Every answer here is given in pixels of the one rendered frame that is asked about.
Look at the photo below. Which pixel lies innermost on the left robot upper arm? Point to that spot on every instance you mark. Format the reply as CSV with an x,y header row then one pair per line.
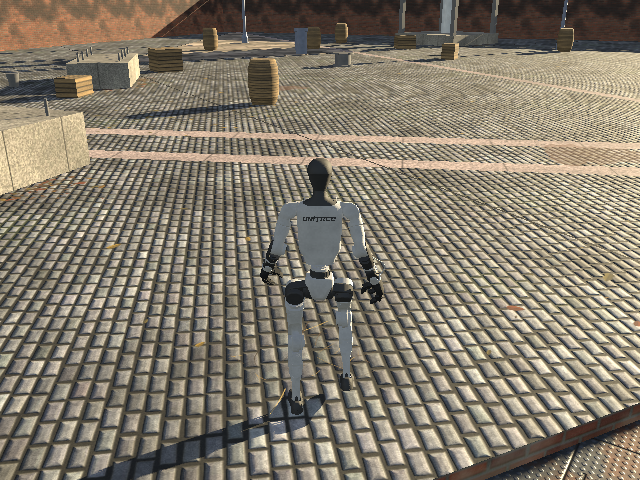
x,y
288,211

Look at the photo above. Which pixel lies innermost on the robot right hand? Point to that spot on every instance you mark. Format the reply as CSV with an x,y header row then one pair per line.
x,y
378,288

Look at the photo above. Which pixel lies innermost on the robot left hand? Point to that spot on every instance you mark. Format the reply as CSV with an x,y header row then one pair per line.
x,y
266,279

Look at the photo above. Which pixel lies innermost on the right robot upper arm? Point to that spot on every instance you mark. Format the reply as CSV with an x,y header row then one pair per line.
x,y
352,212

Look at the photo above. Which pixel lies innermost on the robot right foot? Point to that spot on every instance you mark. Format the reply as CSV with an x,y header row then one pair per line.
x,y
346,383

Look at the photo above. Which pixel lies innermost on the left robot forearm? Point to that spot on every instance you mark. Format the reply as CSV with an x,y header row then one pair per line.
x,y
270,260

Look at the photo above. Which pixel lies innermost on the right robot forearm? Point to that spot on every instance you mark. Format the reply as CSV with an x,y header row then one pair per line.
x,y
369,267

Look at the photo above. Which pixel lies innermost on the left robot shin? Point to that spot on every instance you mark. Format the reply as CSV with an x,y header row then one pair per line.
x,y
295,365

